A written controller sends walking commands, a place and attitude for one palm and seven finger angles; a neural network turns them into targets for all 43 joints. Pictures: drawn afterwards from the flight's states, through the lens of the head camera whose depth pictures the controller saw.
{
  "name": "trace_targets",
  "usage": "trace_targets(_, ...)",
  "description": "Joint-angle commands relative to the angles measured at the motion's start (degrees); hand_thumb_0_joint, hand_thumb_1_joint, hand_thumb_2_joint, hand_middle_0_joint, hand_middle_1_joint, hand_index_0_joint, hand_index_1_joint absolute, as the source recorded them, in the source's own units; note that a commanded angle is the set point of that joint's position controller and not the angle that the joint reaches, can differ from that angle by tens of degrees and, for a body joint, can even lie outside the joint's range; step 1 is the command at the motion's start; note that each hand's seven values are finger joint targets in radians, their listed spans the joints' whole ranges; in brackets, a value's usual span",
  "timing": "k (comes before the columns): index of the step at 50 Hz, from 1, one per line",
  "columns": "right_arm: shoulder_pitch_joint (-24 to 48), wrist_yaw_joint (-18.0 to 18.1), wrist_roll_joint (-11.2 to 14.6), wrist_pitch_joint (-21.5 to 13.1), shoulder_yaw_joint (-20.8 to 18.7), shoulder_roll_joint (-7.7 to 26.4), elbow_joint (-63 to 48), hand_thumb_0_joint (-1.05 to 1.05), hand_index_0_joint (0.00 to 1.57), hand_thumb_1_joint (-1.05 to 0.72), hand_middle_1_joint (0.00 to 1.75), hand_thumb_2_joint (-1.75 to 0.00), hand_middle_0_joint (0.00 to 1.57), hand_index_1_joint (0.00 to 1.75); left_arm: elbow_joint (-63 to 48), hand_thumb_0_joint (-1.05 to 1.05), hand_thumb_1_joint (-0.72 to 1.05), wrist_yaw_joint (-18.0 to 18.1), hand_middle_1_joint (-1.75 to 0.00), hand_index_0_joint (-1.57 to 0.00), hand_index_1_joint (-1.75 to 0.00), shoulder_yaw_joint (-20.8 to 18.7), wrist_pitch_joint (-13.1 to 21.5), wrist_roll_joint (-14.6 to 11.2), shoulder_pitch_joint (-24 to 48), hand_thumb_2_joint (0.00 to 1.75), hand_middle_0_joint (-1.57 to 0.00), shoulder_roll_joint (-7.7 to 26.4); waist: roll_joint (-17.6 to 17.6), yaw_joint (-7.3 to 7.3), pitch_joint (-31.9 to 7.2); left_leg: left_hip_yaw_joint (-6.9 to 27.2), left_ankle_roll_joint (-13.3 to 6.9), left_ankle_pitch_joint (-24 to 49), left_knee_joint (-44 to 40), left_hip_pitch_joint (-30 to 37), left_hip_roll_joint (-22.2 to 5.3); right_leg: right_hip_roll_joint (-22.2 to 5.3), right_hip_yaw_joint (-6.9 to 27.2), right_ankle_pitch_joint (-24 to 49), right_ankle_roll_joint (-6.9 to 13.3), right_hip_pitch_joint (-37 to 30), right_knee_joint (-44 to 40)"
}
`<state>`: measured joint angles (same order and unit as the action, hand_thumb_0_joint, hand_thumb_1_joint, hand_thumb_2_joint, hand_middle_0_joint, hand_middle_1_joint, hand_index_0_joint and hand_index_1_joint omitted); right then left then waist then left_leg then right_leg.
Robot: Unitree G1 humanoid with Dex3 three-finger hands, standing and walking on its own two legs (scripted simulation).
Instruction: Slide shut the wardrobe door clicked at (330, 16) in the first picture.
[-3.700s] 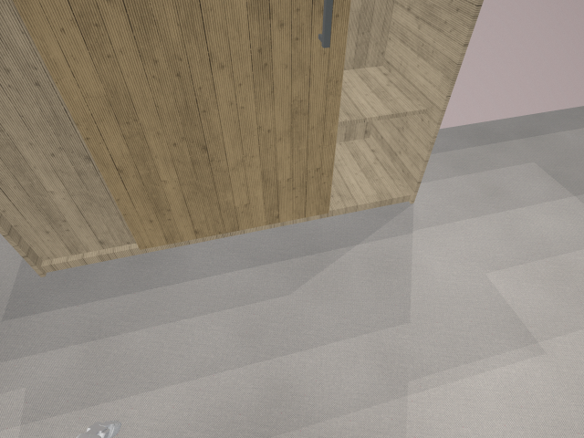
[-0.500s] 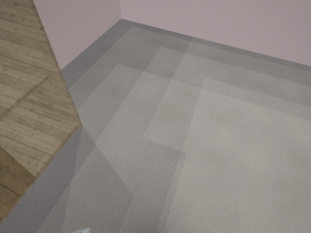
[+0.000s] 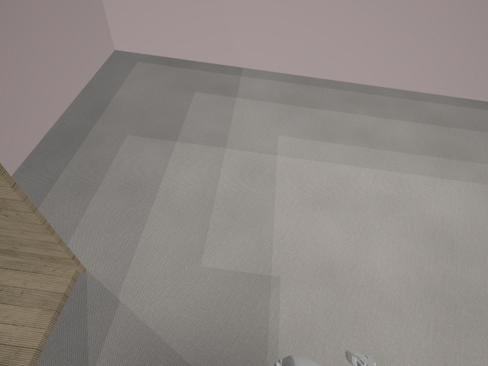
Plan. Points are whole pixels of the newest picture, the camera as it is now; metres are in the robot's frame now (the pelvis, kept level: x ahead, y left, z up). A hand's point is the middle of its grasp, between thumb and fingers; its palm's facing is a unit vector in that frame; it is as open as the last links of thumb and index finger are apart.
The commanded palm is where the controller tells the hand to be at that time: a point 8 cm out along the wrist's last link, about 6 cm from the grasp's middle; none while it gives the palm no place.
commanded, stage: walk to a spot facing it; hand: left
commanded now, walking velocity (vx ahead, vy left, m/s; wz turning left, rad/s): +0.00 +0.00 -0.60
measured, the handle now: out of the picture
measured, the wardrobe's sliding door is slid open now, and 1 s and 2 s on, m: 0.44 0.44 0.44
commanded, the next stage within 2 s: none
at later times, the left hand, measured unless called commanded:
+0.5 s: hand (187, 304) +0.25 +0.13 -0.15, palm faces -0.26 -0.93 -0.28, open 7.4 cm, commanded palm none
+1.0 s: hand (165, 287) +0.28 +0.19 -0.17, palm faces -0.50 -0.85 -0.19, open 7.4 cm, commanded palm none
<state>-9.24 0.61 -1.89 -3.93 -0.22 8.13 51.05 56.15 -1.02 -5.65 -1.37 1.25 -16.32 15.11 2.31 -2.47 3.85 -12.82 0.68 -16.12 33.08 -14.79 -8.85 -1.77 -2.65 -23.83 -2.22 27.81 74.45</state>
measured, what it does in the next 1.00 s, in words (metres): walks ahead, turning right: right foot, then left foot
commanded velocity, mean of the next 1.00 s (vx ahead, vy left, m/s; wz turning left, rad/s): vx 0.00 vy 0.00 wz -0.60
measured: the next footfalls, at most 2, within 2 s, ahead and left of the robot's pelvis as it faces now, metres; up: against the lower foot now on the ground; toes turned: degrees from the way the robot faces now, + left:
right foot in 0.28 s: +0.15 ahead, -0.13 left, +0.00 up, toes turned -18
left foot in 0.76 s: +0.18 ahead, +0.10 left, +0.00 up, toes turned -23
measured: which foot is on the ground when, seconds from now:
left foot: down 0.00-0.28, up 0.30-0.74, down 0.76-1.00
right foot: up 0.00-0.26, down 0.28-0.78, up 0.80-1.00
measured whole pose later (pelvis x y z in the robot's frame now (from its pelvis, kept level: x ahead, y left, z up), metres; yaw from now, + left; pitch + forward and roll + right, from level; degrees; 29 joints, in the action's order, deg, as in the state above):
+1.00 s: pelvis +0.12 +0.04 +0.01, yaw -35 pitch +0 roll -3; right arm -12.1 1.9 -1.3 0.5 -1.6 9.7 50.9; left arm 53.2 -1.5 -6.3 -5.0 1.6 -13.5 15.6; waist 2.7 -1.5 3.4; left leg -11.2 -2.2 -17.3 27.5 -10.3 -4.9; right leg -0.6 1.4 -20.5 -5.6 29.6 67.6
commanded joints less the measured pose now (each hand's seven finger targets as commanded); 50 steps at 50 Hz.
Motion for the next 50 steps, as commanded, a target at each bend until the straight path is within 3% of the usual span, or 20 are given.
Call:
trace_targets(1, -4.59, 1.03, 0.7, 0.26, -3.23, 9.91, -0.01, 0.0, 0.2, -0.9, 0.3, -0.9, 0.2, 0.3, -5.68, 0.0, 0.9, -1.19, -0.3, -0.2, -0.3, -0.13, -0.63, -0.06, -1.19, 0.9, -0.2, -1.42, -14.79, 0.75, -1.18, 2.46, -4.16, 26.77, -15.42, 1.35, -11.6, -3.59, -0.63, 6.24, -1.35, 3.82, -5.34)
trace_targets(10, -6.0, 0.4, 0.19, 2.34, -5.96, 13.29, -0.14, 0.0, 0.2, -0.9, 0.3, -0.9, 0.2, 0.3, -10.22, 0.0, 0.9, -0.95, -0.3, -0.2, -0.3, -0.06, -0.32, 0.25, 7.48, 0.9, -0.2, -1.04, -12.8, 3.85, -3.02, -2.15, -4.76, 27.7, -8.24, 10.09, -14.28, -2.46, -4.47, 7.36, -0.59, -1.06, -31.56)
trace_targets(12, -5.84, 0.21, 0.31, 2.82, -6.26, 14.17, -0.32, 0.0, 0.2, -0.9, 0.3, -0.9, 0.2, 0.3, -9.55, 0.0, 0.9, -0.68, -0.3, -0.2, -0.3, -0.39, 0.52, 0.36, 3.77, 0.9, -0.2, 0.43, -10.11, 1.39, -5.67, -3.74, -2.52, 30.57, 0.98, 9.3, -13.64, -0.36, -5.67, 10.49, 0.73, -9.64, -38.79)
trace_targets(13, -6.74, -0.15, 0.66, 3.0, -6.0, 13.63, -0.71, 0.0, 0.2, -0.9, 0.3, -0.9, 0.2, 0.3, -8.11, 0.0, 0.9, -0.36, -0.3, -0.2, -0.3, -0.99, 1.51, 0.55, -1.58, 0.9, -0.2, 3.57, -3.54, -1.53, -9.16, -4.96, 0.16, 27.16, 13.13, 3.65, -11.47, -1.17, -3.22, 18.13, 2.17, -21.06, -45.79)
trace_targets(14, -8.27, -0.69, 1.08, 3.28, -4.78, 9.42, -2.52, 0.0, 0.2, -0.9, 0.3, -0.9, 0.2, 0.3, -7.08, 0.0, 0.9, 0.39, -0.3, -0.2, -0.3, -2.24, 2.54, 0.91, -5.87, 0.9, -0.2, 10.82, 14.43, -2.96, -13.01, -4.78, 3.75, -10.57, 29.08, -14.64, -2.55, -15.94, 19.05, 41.52, 8.08, -34.46, -48.25)
trace_targets(15, -6.11, -0.05, 1.28, 3.87, -4.28, 8.44, -4.58, 0.0, 0.2, -0.9, 0.3, -0.9, 0.2, 0.3, -6.37, 0.0, 0.9, 1.3, -0.3, -0.2, -0.3, -3.02, 2.37, -0.54, -8.6, 0.9, -0.2, 15.12, 17.32, -3.57, -16.25, 4.08, 4.65, -23.22, 41.7, -19.95, 2.14, -23.8, 29.19, 60.45, 14.14, -33.46, -49.57)
trace_targets(16, -5.02, 0.71, 1.51, 4.57, -4.42, 9.3, -4.42, 0.0, 0.2, -0.9, 0.3, -0.9, 0.2, 0.3, -6.41, 0.0, 0.9, 2.0, -0.3, -0.2, -0.3, -2.81, 1.7, -0.9, -6.97, 0.9, -0.2, 13.4, 9.27, -2.53, -14.53, 10.98, 3.94, -20.4, 43.09, -19.67, 0.39, -22.33, 23.64, 54.09, 15.0, -31.41, -50.46)
trace_targets(17, -4.32, 0.65, 1.43, 4.54, -4.03, 8.71, -4.22, 0.0, 0.2, -0.9, 0.3, -0.9, 0.2, 0.3, -7.61, 0.0, 0.9, 2.26, -0.3, -0.2, -0.3, -2.53, 1.56, -0.82, -2.57, 0.9, -0.2, 11.5, 11.72, -1.48, -13.87, 11.5, 3.84, -15.94, 42.55, -21.14, -0.4, -18.84, 22.11, 46.74, 13.36, -29.96, -51.34)
trace_targets(20, -5.2, 0.67, 0.76, 5.53, -4.35, 9.91, -1.99, 0.0, 0.2, -0.9, 0.3, -0.9, 0.2, 0.3, -9.84, 0.0, 0.9, 2.56, -0.3, -0.2, -0.3, -0.85, 1.27, -0.82, 6.92, 0.9, -0.2, 6.7, 4.55, 3.02, -9.96, 11.82, 4.73, -6.53, 37.46, -15.87, -0.81, -12.6, 14.12, 35.92, 10.64, -19.23, -53.21)
trace_targets(21, -5.66, 0.66, 0.61, 5.91, -4.26, 9.42, -1.55, 0.0, 0.2, -0.9, 0.3, -0.9, 0.2, 0.3, -9.95, 0.0, 0.9, 2.47, -0.3, -0.2, -0.3, -0.75, 1.3, -0.62, 7.39, 0.9, -0.2, 6.44, 3.88, 3.28, -9.04, 11.26, 4.9, -6.08, 35.18, -14.1, -0.16, -11.71, 13.39, 34.12, 10.33, -16.07, -53.7)
trace_targets(28, -1.48, 0.56, 0.82, 6.06, -4.13, 8.44, -3.13, 0.0, 0.2, -0.9, 0.3, -0.9, 0.2, 0.3, -8.45, 0.0, 0.9, 1.67, -0.3, -0.2, -0.3, -1.07, 0.81, -0.07, 4.64, 0.9, -0.2, 7.82, 5.17, 1.67, -6.53, 11.07, 4.71, -6.78, 22.01, -12.28, 3.52, -9.76, 19.47, 22.19, 11.62, -13.71, -55.97)
trace_targets(33, -0.45, 0.95, 1.47, 5.2, -4.1, 8.38, -4.42, 0.0, 0.2, -0.9, 0.3, -0.9, 0.2, 0.3, -9.08, 0.0, 0.9, 1.5, -0.3, -0.2, -0.3, -1.58, 0.21, 0.14, 5.02, 0.9, -0.2, 8.42, 7.33, 1.18, -8.09, 11.35, 3.46, -8.64, 11.18, -7.06, 6.33, -9.12, 24.11, 24.74, 11.65, -14.13, -54.28)
trace_targets(36, -5.37, 1.5, 1.75, 4.55, -4.16, 8.6, -3.27, 0.0, 0.2, -0.9, 0.3, -0.9, 0.2, 0.3, -9.61, 0.0, 0.9, 1.48, -0.3, -0.2, -0.3, -1.53, -0.39, -0.2, 7.15, 0.9, -0.2, 8.0, 6.33, 3.64, -9.24, 10.95, 2.43, -2.18, -2.83, 2.62, 7.55, -6.8, 24.76, 24.14, 8.38, -10.25, -50.86)
trace_targets(37, -8.07, 1.83, 1.68, 3.98, -4.42, 10.03, -2.49, 0.0, 0.2, -0.9, 0.3, -0.9, 0.2, 0.3, -10.16, 0.0, 0.9, 1.34, -0.3, -0.2, -0.3, -1.18, -0.59, -0.59, 7.94, 0.9, -0.2, 6.58, 3.15, 5.01, -10.74, 12.61, 1.38, 1.3, -10.02, 10.27, 4.98, -3.47, 21.84, 19.86, 5.6, -5.44, -47.16)
trace_targets(38, -7.87, 1.95, 1.02, 3.55, -5.19, 14.91, -2.94, 0.0, 0.2, -0.9, 0.3, -0.9, 0.2, 0.3, -11.18, 0.0, 0.9, 0.98, -0.3, -0.2, -0.3, -0.58, -0.81, -1.18, 6.75, 0.9, -0.2, 2.92, -11.6, 4.82, -10.04, 26.28, -2.13, -1.77, -18.13, 15.35, -7.97, 4.38, 14.62, 5.98, 2.15, 4.86, -36.77)
trace_targets(39, -5.06, 1.65, 0.74, 3.95, -5.75, 18.24, -4.66, 0.0, 0.2, -0.9, 0.3, -0.9, 0.2, 0.3, -11.79, 0.0, 0.9, 0.58, -0.3, -0.2, -0.3, -0.57, -0.85, -0.47, 7.07, 0.9, -0.2, 2.84, -19.91, 4.17, -5.74, 33.89, -6.14, 1.73, -21.15, 9.72, -18.84, 6.24, 6.05, -8.07, -0.56, 9.41, -22.25)
trace_targets(40, -0.94, 1.55, 0.62, 4.14, -5.04, 16.2, -5.68, 0.0, 0.2, -0.9, 0.3, -0.9, 0.2, 0.3, -10.57, 0.0, 0.9, 0.46, -0.3, -0.2, -0.3, -1.29, -1.21, 0.23, 5.65, 0.9, -0.2, 4.96, -15.08, 2.73, -4.03, 31.86, -7.83, 2.55, -20.56, 3.88, -19.05, 2.78, 8.17, -5.6, -1.2, 7.6, -13.94)
trace_targets(42, 3.98, 2.03, 0.58, 3.47, -3.86, 11.94, -6.83, 0.0, 0.2, -0.9, 0.3, -0.9, 0.2, 0.3, -8.05, 0.0, 0.9, -0.3, -0.3, -0.2, -0.3, -2.37, -1.72, 0.72, 2.77, 0.9, -0.2, 5.7, -12.19, 0.09, -1.99, 20.08, -5.83, 10.34, -18.67, 0.87, -11.35, 2.21, 6.87, 0.73, -2.45, 5.75, -5.25)
trace_targets(45, 0.05, 2.05, 0.78, 2.97, -4.01, 11.57, -5.2, 0.0, 0.2, -0.9, 0.3, -0.9, 0.2, 0.3, -7.6, 0.0, 0.9, -0.82, -0.3, -0.2, -0.3, -1.48, -1.72, 0.33, 3.25, 0.9, -0.2, 3.22, -10.1, 1.49, -2.8, 11.41, -5.3, 24.07, -14.64, 7.7, -7.71, 1.33, 3.94, 3.36, -3.42, 7.83, -3.32)
trace_targets(50, -7.89, 1.96, 0.89, 2.97, -4.63, 12.05, -2.15, 0.0, 0.2, -0.9, 0.3, -0.9, 0.2, 0.3, -8.23, 0.0, 0.9, -0.74, -0.3, -0.2, -0.3, -0.72, -2.16, 0.04, 6.6, 0.9, -0.2, 2.02, -11.52, 4.27, -3.45, 9.72, -6.59, 30.17, -13.01, 14.77, -9.52, -0.35, 1.83, 2.41, -4.2, 8.39, -8.97)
